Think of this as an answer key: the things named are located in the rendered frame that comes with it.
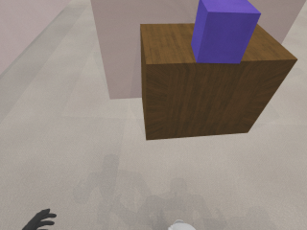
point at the pedestal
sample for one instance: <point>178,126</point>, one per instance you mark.
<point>183,98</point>

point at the robot right shin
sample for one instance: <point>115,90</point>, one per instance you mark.
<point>178,221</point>

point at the carton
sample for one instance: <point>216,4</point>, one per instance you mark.
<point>222,30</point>

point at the robot left hand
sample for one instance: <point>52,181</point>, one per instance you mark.
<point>37,221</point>

